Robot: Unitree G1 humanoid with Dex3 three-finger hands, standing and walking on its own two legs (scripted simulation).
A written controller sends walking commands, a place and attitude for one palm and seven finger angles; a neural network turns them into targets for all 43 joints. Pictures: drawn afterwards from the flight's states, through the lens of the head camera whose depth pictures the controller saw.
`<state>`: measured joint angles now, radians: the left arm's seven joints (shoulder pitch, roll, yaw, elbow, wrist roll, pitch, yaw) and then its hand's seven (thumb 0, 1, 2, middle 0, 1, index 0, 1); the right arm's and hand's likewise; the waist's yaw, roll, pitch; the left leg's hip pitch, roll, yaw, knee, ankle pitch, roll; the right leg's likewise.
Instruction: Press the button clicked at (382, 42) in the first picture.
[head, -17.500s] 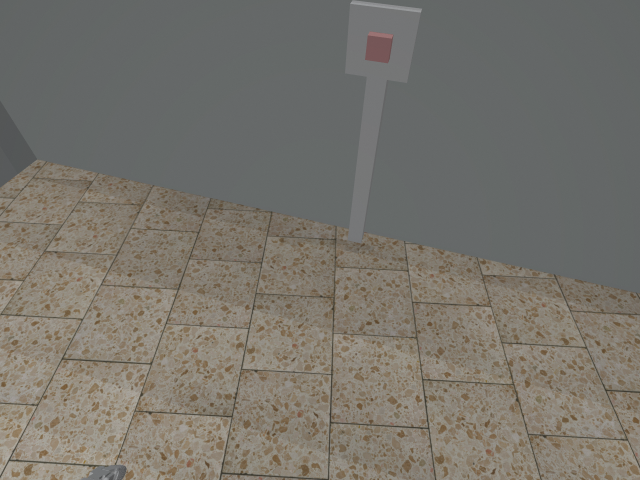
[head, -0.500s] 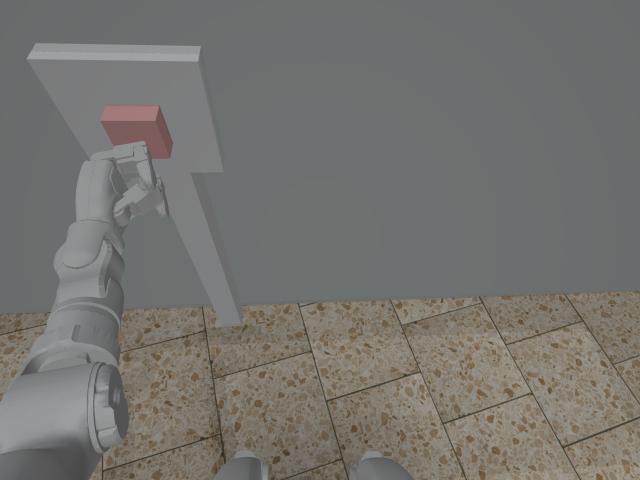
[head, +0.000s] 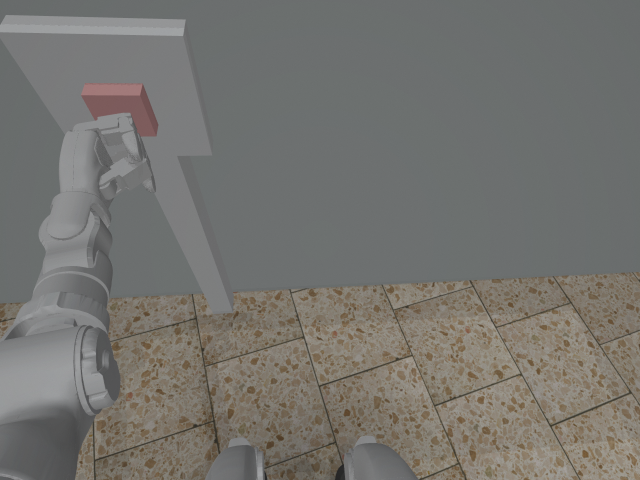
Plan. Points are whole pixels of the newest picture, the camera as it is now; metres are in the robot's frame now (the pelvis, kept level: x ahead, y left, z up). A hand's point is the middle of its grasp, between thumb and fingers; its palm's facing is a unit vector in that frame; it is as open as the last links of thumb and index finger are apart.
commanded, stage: press the button with the knuckle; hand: left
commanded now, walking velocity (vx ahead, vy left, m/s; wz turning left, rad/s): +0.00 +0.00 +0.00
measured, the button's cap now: (123, 106) +0.55 +0.22 +0.11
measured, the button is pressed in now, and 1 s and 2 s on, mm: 7 0 0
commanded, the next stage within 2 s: hold the button down briefly in 0.10 s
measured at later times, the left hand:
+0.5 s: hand (140, 162) +0.49 +0.20 +0.08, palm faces +0.01 -1.00 -0.03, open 2.9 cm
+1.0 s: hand (142, 173) +0.47 +0.19 +0.08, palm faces +0.03 -1.00 -0.01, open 2.9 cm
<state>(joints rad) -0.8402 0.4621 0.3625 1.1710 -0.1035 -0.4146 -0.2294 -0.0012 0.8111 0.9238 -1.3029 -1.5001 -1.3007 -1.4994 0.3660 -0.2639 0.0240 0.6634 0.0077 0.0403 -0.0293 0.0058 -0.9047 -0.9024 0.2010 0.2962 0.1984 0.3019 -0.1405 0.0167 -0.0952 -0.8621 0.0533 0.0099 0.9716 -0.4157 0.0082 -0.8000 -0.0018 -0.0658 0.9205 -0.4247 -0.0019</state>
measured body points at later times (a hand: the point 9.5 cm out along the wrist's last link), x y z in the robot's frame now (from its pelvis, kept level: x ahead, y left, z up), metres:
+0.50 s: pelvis -0.03 +0.00 -0.01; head +0.09 +0.03 +0.42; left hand +0.48 +0.25 +0.08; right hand -0.01 -0.27 -0.12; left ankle +0.02 +0.11 -0.68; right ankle +0.01 -0.12 -0.68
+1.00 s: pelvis -0.01 +0.01 +0.00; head +0.09 +0.02 +0.44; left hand +0.46 +0.25 +0.08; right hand +0.01 -0.26 -0.11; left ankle +0.02 +0.11 -0.68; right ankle +0.01 -0.12 -0.68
